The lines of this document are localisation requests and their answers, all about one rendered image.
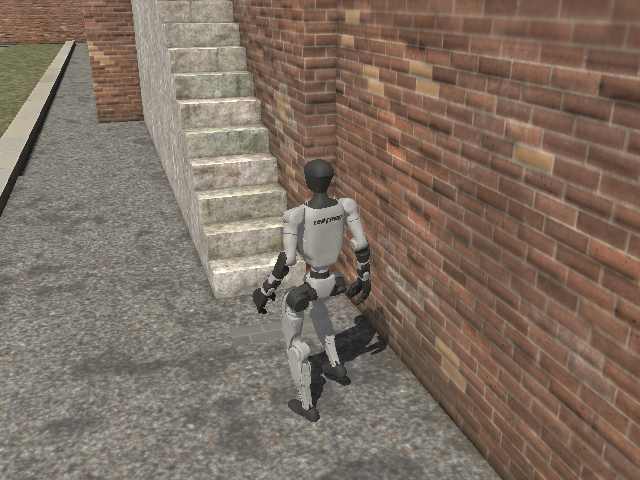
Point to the right robot upper arm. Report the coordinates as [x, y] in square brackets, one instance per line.
[354, 223]

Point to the right robot forearm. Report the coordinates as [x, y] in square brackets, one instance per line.
[363, 263]

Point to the robot right hand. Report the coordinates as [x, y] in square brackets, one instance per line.
[356, 287]

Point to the left robot upper arm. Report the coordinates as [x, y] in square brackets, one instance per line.
[292, 219]

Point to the right robot foot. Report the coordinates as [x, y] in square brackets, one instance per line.
[338, 371]

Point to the robot left hand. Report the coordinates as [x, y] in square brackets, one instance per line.
[260, 300]

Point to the left robot forearm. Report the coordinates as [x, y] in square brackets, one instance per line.
[276, 276]

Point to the right robot thigh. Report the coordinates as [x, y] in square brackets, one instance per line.
[316, 309]

